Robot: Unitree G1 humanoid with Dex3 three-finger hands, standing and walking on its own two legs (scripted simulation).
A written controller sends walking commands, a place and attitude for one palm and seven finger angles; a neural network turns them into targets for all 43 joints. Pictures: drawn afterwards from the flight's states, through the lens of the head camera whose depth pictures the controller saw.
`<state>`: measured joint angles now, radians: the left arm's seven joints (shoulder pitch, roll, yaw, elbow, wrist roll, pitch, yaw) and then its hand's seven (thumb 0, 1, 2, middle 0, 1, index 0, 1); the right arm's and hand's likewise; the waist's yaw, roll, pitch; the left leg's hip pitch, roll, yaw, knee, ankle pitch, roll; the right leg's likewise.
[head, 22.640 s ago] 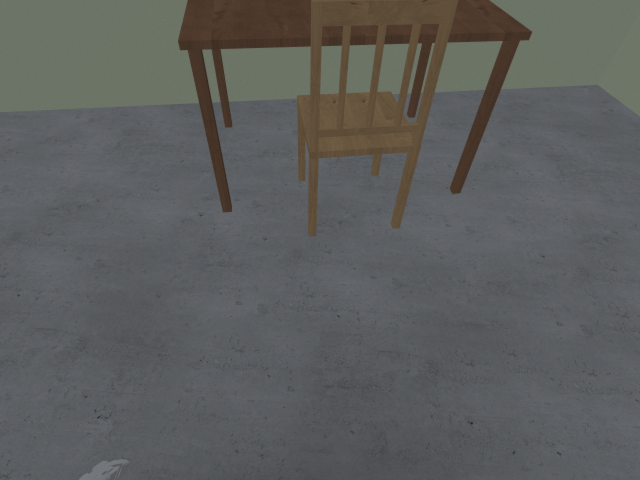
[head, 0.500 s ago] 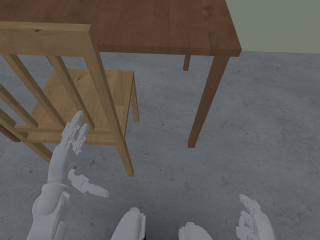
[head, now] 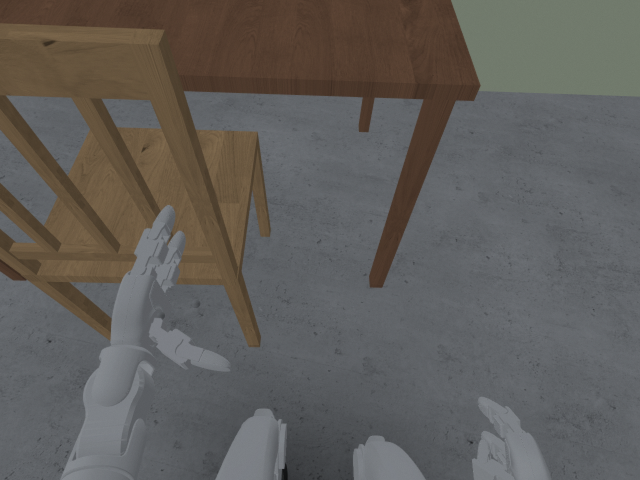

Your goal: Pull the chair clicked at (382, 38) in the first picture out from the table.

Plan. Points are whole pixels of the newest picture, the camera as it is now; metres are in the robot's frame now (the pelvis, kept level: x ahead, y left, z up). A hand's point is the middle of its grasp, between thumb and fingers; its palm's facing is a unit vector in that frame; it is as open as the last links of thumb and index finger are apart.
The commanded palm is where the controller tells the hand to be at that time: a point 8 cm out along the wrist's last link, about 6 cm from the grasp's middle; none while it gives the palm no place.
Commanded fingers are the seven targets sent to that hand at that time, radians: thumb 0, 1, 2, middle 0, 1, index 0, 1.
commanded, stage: aim the fingers beside a spindle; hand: left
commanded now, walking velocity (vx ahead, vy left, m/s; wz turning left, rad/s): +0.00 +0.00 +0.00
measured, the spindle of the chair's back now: (64, 188) +0.48 +0.38 +0.03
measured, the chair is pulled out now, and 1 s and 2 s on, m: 0.00 0.00 -0.01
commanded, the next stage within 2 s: push the fingers through the gap in 0.82 s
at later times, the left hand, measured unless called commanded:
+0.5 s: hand (201, 299) +0.32 +0.16 +0.02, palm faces +0.00 -1.00 -0.04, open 16.9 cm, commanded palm +0.30 +0.21 +0.02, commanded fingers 0.00 -0.50 0.30 -0.06 -0.08 -0.06 -0.08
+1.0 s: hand (209, 294) +0.33 +0.15 +0.02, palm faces -0.01 -1.00 -0.04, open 16.9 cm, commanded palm +0.32 +0.21 +0.02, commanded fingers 0.00 -0.50 0.30 -0.06 -0.08 -0.06 -0.08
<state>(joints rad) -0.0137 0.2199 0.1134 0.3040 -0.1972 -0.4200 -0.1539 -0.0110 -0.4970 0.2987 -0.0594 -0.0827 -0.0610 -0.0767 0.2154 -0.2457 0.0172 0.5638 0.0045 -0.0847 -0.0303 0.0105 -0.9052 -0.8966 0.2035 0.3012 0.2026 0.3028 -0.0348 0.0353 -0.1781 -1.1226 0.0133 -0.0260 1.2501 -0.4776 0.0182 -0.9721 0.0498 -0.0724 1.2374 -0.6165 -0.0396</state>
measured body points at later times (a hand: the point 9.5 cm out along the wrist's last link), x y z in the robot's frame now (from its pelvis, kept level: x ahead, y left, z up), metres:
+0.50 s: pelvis +0.00 +0.00 -0.01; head +0.09 +0.00 +0.43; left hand +0.32 +0.21 +0.03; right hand +0.15 -0.25 -0.11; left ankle +0.06 +0.11 -0.63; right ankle -0.01 -0.10 -0.63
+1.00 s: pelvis +0.00 +0.00 -0.01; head +0.09 +0.01 +0.43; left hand +0.33 +0.21 +0.02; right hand +0.15 -0.24 -0.11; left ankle +0.06 +0.11 -0.63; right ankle -0.01 -0.10 -0.63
